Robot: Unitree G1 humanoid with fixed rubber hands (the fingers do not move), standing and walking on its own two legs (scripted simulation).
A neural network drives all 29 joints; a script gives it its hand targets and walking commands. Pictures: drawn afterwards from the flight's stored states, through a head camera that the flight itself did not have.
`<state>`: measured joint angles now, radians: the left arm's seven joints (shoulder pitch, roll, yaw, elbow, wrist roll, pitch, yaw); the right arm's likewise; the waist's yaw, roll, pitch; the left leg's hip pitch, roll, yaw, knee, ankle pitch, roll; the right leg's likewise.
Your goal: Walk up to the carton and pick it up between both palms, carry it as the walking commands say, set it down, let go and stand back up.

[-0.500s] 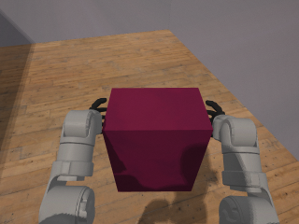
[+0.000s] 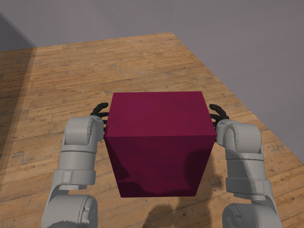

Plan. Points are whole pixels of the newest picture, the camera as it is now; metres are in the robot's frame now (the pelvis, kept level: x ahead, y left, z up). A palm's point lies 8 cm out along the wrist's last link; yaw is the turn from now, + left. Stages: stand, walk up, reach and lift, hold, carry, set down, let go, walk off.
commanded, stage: carry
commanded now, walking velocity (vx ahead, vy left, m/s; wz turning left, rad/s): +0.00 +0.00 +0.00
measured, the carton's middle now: (157, 148) +0.34 +0.01 +0.04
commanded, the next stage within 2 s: none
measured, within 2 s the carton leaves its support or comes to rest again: neither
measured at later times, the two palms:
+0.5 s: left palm (91, 131) +0.33 +0.18 +0.12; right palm (220, 134) +0.33 -0.14 +0.13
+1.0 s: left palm (86, 137) +0.31 +0.18 +0.12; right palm (219, 139) +0.32 -0.13 +0.13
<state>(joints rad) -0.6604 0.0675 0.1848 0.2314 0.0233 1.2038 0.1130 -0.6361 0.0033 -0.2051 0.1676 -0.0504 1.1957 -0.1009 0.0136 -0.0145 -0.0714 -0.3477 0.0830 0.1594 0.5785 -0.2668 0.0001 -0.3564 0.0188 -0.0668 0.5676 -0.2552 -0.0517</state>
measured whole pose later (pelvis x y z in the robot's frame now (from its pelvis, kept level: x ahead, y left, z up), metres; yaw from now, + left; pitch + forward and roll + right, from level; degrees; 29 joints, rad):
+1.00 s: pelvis +0.00 +0.01 +0.01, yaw +2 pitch +3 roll -1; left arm -0.50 0.00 0.19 0.08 0.06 1.22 0.10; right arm -0.47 0.04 -0.19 0.02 -0.06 1.20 -0.09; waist 0.00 0.00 -0.13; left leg -0.34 0.06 0.13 0.52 -0.24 0.01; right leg -0.32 0.00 -0.10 0.50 -0.25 -0.04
